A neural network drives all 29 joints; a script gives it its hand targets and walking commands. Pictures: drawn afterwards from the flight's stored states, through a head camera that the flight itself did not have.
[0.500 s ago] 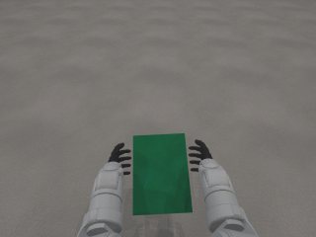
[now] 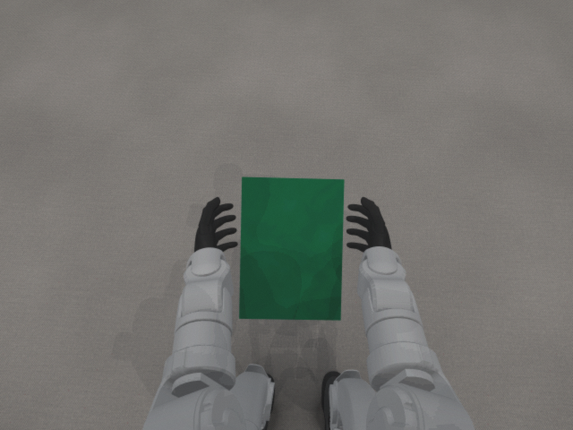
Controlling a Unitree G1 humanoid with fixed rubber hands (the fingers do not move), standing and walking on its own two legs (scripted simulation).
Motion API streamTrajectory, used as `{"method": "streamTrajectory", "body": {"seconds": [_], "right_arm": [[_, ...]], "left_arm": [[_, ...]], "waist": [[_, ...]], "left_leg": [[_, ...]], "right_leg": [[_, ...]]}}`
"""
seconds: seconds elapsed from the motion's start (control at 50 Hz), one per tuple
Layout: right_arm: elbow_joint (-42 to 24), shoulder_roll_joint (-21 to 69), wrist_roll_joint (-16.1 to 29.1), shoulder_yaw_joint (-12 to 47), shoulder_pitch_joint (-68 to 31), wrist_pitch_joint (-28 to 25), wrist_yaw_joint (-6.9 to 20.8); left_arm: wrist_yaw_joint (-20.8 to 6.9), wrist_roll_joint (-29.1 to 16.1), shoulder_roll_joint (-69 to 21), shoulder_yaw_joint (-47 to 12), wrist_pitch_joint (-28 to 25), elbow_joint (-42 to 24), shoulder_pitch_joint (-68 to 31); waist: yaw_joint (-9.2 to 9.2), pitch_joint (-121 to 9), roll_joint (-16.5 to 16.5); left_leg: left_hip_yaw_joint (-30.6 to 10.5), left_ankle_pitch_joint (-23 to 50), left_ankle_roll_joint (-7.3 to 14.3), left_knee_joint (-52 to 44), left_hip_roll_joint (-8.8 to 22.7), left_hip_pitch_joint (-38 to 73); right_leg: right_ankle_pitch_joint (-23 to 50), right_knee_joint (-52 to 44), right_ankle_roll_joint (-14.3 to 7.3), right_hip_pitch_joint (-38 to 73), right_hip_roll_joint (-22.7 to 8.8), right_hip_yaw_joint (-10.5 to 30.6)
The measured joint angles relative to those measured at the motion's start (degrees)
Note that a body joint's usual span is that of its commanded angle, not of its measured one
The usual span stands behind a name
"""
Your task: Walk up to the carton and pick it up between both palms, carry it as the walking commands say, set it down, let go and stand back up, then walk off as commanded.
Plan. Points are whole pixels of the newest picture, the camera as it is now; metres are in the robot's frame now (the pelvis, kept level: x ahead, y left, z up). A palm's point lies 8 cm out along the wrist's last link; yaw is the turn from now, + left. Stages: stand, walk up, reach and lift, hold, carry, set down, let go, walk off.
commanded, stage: set down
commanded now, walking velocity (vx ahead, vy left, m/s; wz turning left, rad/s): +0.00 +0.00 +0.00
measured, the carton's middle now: (290, 244) +0.42 +0.05 -0.15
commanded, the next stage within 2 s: none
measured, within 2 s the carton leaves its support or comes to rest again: neither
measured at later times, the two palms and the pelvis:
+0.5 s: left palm (223, 256) +0.37 +0.17 -0.12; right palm (363, 251) +0.41 -0.08 -0.13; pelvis +0.01 -0.01 -0.07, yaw +1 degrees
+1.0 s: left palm (230, 264) +0.38 +0.17 -0.21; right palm (352, 258) +0.42 -0.07 -0.22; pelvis +0.00 -0.01 -0.15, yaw +2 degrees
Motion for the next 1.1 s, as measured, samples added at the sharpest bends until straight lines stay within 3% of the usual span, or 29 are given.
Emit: {"method": "streamTrajectory", "body": {"seconds": [0.34,0.76,1.1], "right_arm": [[-1.17,-0.94,3.68,3.79,-0.19,-2.29,-2.91],[4.16,-4.31,10.44,9.93,-1.64,-6.25,-8.73],[10.24,-8.06,11.85,9.6,-10.99,-5.42,-9.62]], "left_arm": [[0.21,-4.92,0.32,-1.31,-3.42,-1.45,0.75],[2.46,-11.54,4.25,-5.08,-7.27,3.87,-0.63],[4.52,-13.14,6.24,-4.38,-6.63,8.09,-8.46]], "waist": [[-0.04,-9.07,-0.67],[0.43,-14.24,-1.07],[0.65,-12.91,-1.48]], "left_leg": [[0.5,-5.17,-0.33,13.37,-0.54,-20.97],[0.14,-11.87,-1.23,29.44,-0.84,-37.82],[0.18,-14.52,-1.71,41.24,-1.17,-49.23]], "right_leg": [[-5.39,14.25,0.08,-21.57,0.16,-0.01],[-11.93,30.45,-0.42,-38.69,0.57,-1.1],[-14.17,42.0,-0.53,-50.24,0.78,-1.66]]}}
